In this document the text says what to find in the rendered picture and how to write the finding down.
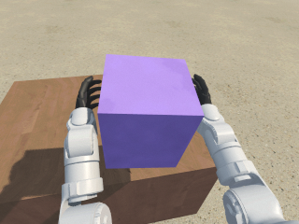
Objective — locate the left robot upper arm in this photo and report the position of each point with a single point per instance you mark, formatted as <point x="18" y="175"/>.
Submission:
<point x="90" y="213"/>

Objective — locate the left robot hand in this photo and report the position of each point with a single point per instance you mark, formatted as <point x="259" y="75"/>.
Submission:
<point x="84" y="98"/>

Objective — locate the right robot upper arm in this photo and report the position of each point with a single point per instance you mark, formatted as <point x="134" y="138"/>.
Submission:
<point x="253" y="204"/>

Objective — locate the right robot hand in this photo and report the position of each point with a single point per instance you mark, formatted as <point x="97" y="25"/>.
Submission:
<point x="201" y="90"/>

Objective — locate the pedestal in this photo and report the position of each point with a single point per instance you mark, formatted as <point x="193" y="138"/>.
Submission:
<point x="33" y="117"/>

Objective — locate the carton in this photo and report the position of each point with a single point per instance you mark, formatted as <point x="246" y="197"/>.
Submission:
<point x="148" y="111"/>

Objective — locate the right robot forearm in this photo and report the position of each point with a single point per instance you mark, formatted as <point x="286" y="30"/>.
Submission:
<point x="233" y="168"/>

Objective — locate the left robot forearm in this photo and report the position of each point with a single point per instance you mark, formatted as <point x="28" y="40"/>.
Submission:
<point x="82" y="179"/>

